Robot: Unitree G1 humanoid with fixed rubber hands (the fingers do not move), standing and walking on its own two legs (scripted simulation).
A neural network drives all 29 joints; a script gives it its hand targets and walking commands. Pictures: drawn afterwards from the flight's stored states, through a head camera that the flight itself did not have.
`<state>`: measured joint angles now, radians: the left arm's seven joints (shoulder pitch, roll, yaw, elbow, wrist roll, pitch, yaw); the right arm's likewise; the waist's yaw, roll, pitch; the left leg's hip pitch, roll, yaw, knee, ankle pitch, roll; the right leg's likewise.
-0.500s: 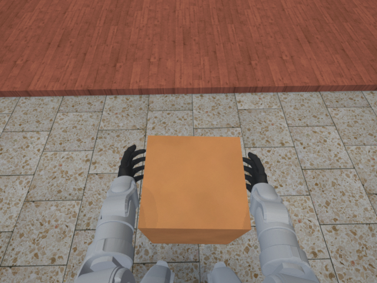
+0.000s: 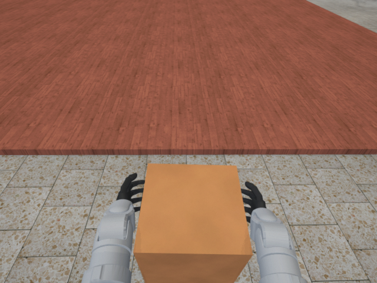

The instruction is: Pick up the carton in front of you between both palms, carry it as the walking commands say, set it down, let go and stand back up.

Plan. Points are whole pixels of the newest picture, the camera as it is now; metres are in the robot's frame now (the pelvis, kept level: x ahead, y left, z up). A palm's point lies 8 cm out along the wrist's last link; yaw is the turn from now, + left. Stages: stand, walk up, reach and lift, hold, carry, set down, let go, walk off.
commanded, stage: reach and lift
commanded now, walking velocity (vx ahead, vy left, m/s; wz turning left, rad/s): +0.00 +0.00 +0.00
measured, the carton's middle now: (190, 228) +0.28 +0.00 -0.05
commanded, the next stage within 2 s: hold in 0.92 s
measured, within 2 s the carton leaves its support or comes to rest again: neither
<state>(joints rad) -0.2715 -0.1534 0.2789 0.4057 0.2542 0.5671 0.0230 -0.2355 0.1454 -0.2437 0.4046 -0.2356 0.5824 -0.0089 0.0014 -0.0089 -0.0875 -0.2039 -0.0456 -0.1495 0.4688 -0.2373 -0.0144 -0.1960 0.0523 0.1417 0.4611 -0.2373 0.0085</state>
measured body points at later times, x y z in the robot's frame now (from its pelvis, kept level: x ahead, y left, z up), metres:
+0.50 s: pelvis -0.01 +0.00 +0.00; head -0.04 +0.00 +0.45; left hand +0.31 +0.15 +0.03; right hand +0.30 -0.15 +0.02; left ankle +0.01 +0.13 -0.74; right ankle +0.01 -0.13 -0.74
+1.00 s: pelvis +0.01 +0.00 +0.01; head -0.04 +0.00 +0.45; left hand +0.31 +0.15 +0.04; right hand +0.30 -0.15 +0.03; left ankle +0.01 +0.13 -0.74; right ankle +0.01 -0.13 -0.74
